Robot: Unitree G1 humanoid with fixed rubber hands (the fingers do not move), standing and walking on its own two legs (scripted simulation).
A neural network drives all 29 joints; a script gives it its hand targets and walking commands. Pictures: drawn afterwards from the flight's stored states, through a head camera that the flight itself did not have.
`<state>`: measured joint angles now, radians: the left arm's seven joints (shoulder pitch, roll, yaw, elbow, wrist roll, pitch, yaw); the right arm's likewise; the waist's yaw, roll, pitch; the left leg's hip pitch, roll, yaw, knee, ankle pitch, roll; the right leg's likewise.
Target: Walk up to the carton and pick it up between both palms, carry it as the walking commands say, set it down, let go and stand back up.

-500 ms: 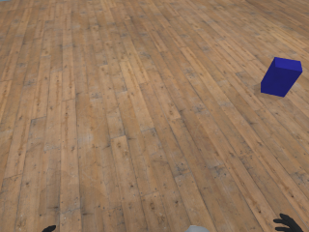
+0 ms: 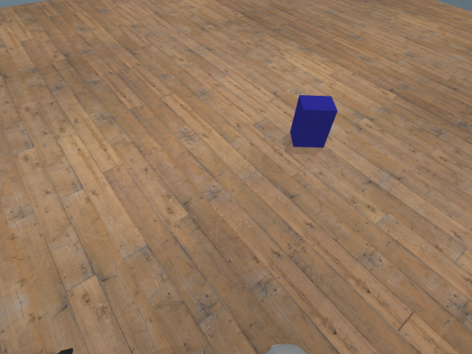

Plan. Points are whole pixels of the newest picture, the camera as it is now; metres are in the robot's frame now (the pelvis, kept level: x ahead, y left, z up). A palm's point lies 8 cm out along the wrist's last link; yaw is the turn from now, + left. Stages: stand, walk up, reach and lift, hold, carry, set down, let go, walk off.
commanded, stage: walk up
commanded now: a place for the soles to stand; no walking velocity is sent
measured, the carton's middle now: (311, 122) +1.50 -0.51 -0.63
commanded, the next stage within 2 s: none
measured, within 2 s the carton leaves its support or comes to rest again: neither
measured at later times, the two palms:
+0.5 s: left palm (145, 210) +0.42 +0.22 -0.08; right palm (440, 295) +0.24 -0.39 -0.09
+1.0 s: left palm (180, 144) +0.65 +0.17 -0.08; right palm (435, 226) +0.41 -0.47 -0.10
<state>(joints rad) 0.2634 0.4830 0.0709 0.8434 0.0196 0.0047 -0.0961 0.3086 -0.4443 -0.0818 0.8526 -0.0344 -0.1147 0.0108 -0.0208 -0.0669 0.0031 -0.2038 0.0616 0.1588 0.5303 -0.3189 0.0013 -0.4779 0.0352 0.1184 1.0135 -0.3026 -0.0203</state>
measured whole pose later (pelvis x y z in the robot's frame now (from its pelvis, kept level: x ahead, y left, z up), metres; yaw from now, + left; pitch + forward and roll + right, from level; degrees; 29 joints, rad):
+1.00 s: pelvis +0.46 -0.13 -0.02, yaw -19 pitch -1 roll -1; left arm 0.30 0.50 0.08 0.76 0.01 -0.10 -0.05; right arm 0.32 -0.49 -0.07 0.79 -0.01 -0.07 0.05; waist 0.00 0.03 0.04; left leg -0.43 0.09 0.02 1.05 -0.46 0.04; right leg -0.37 0.00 -0.05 0.70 -0.32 -0.03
